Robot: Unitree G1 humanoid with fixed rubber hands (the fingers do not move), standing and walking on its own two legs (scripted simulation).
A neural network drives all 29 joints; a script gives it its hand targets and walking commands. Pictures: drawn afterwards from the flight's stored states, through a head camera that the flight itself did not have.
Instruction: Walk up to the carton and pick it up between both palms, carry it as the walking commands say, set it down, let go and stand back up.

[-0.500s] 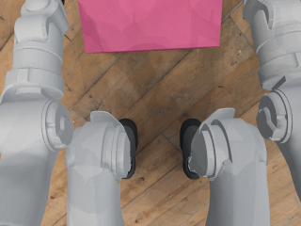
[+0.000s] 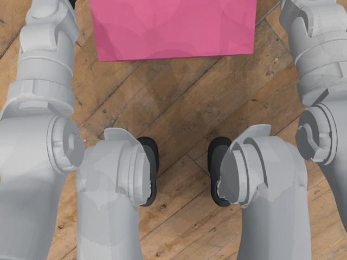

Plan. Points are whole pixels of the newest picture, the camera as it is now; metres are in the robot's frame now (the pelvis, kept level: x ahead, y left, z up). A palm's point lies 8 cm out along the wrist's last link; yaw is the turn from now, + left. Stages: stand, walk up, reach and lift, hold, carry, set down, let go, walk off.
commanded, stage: set down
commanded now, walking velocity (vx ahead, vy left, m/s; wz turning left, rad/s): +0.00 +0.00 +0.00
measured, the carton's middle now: out of the picture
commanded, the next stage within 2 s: let go in 1.82 s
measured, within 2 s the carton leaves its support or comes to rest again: neither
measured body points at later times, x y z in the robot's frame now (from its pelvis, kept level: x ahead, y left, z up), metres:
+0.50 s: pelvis +0.00 +0.00 +0.00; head +0.38 +0.00 +0.22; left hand +0.55 +0.21 -0.20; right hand +0.57 -0.20 -0.19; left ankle +0.09 +0.11 -0.31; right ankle +0.09 -0.11 -0.31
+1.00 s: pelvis -0.01 +0.00 +0.08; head +0.38 +0.01 +0.29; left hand +0.55 +0.23 -0.07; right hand +0.58 -0.19 -0.06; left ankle +0.09 +0.11 -0.31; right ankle +0.09 -0.11 -0.31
